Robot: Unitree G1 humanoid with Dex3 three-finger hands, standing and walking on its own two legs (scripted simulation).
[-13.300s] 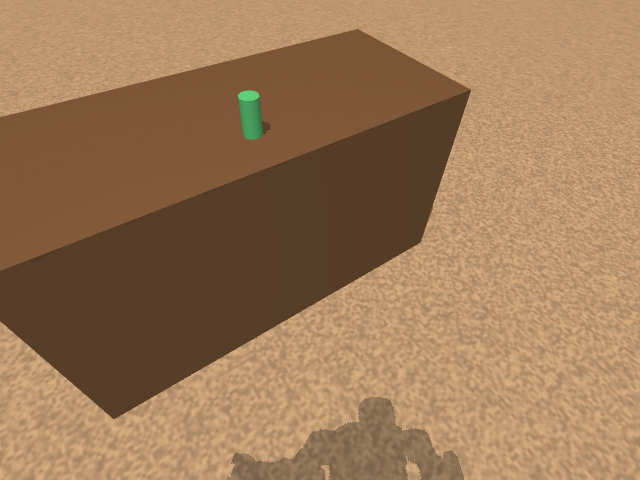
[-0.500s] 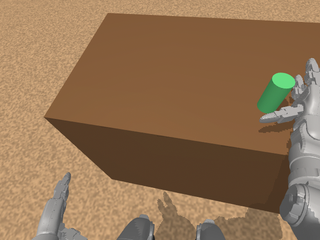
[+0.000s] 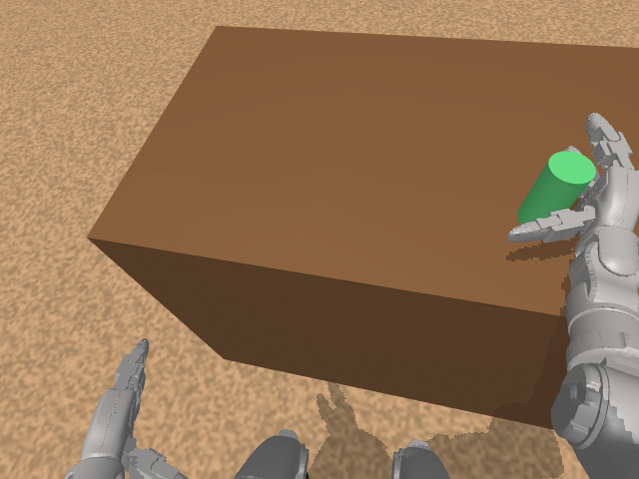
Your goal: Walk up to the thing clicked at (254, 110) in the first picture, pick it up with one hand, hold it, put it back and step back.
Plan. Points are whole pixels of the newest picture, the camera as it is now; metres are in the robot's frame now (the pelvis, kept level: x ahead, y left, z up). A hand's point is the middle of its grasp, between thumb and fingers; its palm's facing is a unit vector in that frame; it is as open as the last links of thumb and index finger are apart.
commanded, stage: close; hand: right
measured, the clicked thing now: (552, 194) +0.48 -0.23 +0.05
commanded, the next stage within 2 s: settle in 0.48 s
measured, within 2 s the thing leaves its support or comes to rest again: leaves its support in 0.72 s
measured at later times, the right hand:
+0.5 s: hand (557, 183) +0.48 -0.23 +0.07, palm faces +0.18 +0.98 +0.02, open 8.1 cm
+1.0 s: hand (568, 151) +0.49 -0.22 +0.11, palm faces +0.19 +0.98 +0.00, open 6.7 cm
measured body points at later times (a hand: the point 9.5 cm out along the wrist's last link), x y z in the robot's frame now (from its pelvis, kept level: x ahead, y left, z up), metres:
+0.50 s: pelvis -0.01 +0.00 +0.00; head +0.09 -0.04 +0.44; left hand +0.15 +0.26 +0.00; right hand +0.47 -0.28 +0.07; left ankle +0.00 +0.14 -0.67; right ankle +0.02 -0.12 -0.67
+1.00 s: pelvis +0.00 +0.00 +0.01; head +0.08 -0.03 +0.45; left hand +0.15 +0.27 -0.01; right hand +0.48 -0.28 +0.11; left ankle +0.00 +0.14 -0.67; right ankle +0.02 -0.13 -0.67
